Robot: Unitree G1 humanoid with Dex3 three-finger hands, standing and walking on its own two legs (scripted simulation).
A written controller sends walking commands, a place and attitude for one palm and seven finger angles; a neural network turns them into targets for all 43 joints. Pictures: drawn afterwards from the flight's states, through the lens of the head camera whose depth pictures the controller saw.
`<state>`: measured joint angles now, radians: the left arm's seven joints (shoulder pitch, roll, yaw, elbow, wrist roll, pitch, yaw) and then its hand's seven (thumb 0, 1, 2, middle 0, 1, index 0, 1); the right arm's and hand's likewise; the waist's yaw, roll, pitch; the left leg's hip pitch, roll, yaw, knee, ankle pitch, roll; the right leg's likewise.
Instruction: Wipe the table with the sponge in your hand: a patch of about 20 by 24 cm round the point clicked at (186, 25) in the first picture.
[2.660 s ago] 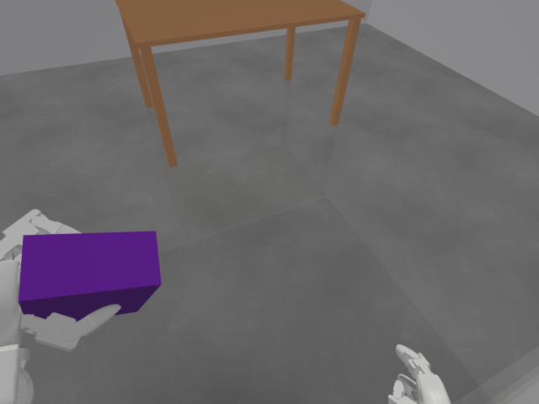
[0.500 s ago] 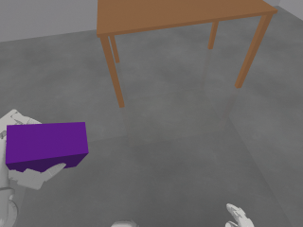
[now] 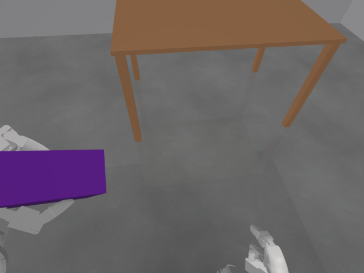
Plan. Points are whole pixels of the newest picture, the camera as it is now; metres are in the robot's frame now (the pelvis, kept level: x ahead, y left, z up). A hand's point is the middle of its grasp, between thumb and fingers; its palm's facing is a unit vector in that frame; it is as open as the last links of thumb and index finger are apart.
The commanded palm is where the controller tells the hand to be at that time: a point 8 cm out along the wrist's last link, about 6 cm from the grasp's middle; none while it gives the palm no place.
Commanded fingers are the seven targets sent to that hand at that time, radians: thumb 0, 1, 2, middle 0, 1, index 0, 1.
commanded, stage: walk to a spot facing it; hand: left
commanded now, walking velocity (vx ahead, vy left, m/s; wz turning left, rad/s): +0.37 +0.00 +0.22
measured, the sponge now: (66, 179) +0.23 +0.20 +0.17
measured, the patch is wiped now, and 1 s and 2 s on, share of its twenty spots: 0.00 0.00 0.00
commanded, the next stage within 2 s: turn to face it in 1.04 s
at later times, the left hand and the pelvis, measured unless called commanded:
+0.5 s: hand (63, 119) +0.34 +0.25 +0.17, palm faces +0.54 -0.73 -0.43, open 10.1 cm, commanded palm +0.28 +0.28 +0.18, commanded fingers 0.00 0.10 1.30 -1.20 -1.60 -1.20 -1.60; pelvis +0.16 -0.02 -0.02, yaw +8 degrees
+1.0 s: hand (78, 96) +0.41 +0.25 +0.17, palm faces +0.68 -0.60 -0.43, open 10.1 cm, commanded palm +0.34 +0.27 +0.18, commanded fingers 0.00 0.10 1.30 -1.20 -1.60 -1.20 -1.60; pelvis +0.30 -0.05 +0.00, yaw +23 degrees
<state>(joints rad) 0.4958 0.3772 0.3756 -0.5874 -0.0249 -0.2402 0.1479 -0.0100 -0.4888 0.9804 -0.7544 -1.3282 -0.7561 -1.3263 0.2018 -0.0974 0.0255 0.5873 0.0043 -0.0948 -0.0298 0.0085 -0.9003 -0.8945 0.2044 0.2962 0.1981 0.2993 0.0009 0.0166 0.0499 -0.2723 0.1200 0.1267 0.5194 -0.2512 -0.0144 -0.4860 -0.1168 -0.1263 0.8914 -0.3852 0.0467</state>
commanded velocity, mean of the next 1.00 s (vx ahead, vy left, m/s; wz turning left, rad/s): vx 0.28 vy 0.00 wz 0.42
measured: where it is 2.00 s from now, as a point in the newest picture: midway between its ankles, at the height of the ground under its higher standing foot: (194, 250)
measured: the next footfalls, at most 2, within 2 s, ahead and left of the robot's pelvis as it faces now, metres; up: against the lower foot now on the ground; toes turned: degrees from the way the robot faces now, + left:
right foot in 0.10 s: +0.13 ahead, -0.15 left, +0.00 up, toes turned -9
left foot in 0.46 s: +0.25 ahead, +0.11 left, +0.00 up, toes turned +19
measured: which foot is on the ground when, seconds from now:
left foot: down 0.00-0.10, up 0.12-0.44, down 0.46-0.80, up 0.82-1.00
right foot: up 0.00-0.08, down 0.10-0.46, up 0.48-0.78, down 0.80-1.00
